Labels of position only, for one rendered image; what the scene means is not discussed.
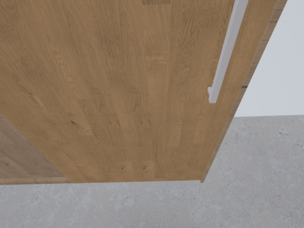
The wardrobe door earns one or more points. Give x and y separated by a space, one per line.
117 90
19 158

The handle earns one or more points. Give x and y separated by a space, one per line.
230 39

